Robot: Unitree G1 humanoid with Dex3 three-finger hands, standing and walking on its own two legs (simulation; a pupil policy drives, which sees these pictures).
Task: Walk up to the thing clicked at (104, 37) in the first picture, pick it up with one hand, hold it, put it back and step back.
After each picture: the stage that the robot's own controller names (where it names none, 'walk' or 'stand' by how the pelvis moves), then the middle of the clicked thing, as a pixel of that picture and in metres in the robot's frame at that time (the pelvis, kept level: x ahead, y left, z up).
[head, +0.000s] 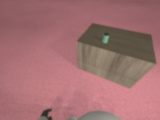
stand; (105, 37) +1.02 -0.16 -0.10
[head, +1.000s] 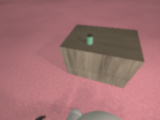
walk; (89, 39) +0.91 +0.09 -0.07
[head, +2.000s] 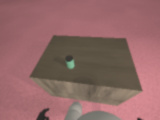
stand; (70, 62) +0.50 +0.23 -0.08
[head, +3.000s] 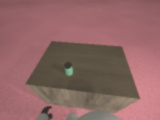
stand; (68, 69) +0.46 +0.21 -0.10
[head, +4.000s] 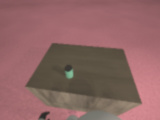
stand; (68, 71) +0.44 +0.20 -0.10
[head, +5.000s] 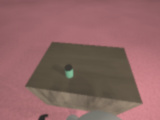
stand; (69, 71) +0.44 +0.20 -0.10
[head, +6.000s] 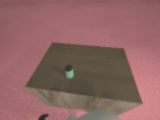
stand; (69, 71) +0.44 +0.20 -0.10
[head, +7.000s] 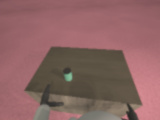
rise first; (67, 74) +0.42 +0.23 -0.10
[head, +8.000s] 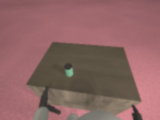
go down; (68, 70) +0.45 +0.22 -0.10
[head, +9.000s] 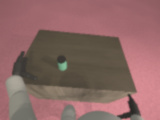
go down; (62, 63) +0.45 +0.21 -0.06
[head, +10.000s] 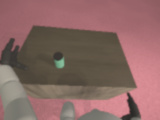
go down; (59, 60) +0.46 +0.21 -0.03
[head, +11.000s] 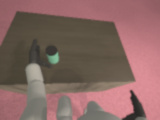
close in; (52, 55) +0.45 +0.22 +0.00
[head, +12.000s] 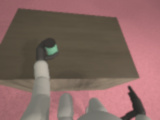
close; (51, 48) +0.49 +0.23 +0.03
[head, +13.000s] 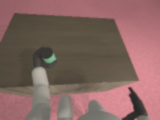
lift; (49, 57) +0.43 +0.23 +0.03
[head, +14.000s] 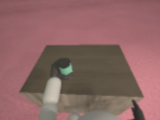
lift; (65, 68) +0.32 +0.16 +0.15
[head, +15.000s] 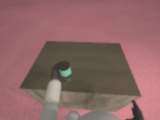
hold; (65, 71) +0.33 +0.17 +0.09
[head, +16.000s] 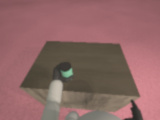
hold; (66, 71) +0.33 +0.17 +0.08
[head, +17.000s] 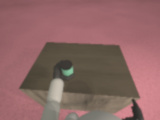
crouch; (67, 70) +0.33 +0.16 +0.10
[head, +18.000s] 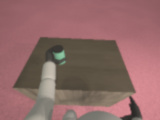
crouch; (59, 55) +0.43 +0.21 +0.10
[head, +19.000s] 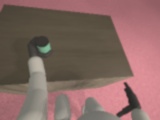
lower; (44, 47) +0.49 +0.24 +0.03
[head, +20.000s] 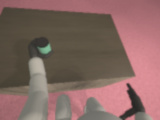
lower; (44, 47) +0.49 +0.24 +0.03
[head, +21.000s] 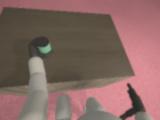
lower; (44, 47) +0.49 +0.24 +0.03
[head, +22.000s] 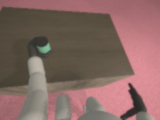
lower; (43, 47) +0.50 +0.24 +0.03
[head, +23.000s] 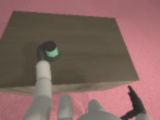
open; (51, 51) +0.47 +0.22 +0.02
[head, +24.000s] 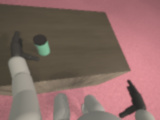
sink last; (42, 45) +0.50 +0.23 +0.03
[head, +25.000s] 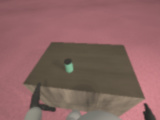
stand; (68, 65) +0.49 +0.23 -0.04
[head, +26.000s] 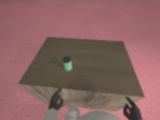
stand; (67, 63) +0.47 +0.21 -0.04
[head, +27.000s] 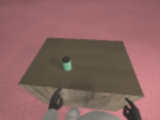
stand; (66, 63) +0.47 +0.22 -0.04
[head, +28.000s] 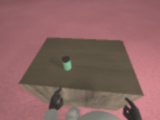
stand; (66, 63) +0.48 +0.23 -0.04
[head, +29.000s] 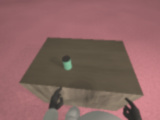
stand; (67, 62) +0.48 +0.23 -0.04
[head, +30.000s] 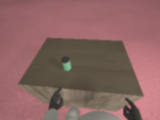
stand; (66, 63) +0.47 +0.23 -0.04
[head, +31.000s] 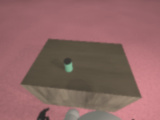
stand; (68, 65) +0.47 +0.21 -0.06
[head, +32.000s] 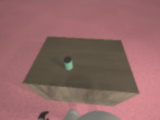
walk; (68, 63) +0.49 +0.21 -0.09
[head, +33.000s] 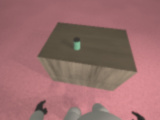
walk; (76, 43) +0.71 +0.17 -0.08
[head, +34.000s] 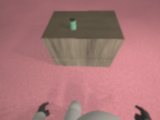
walk; (72, 24) +1.00 +0.28 -0.07
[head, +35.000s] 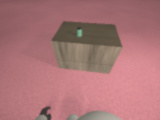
stand; (79, 31) +1.11 +0.21 -0.09
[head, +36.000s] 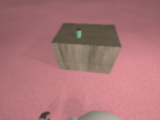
stand; (78, 33) +1.11 +0.22 -0.10
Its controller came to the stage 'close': yes
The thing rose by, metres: 0.19
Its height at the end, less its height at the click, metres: +0.00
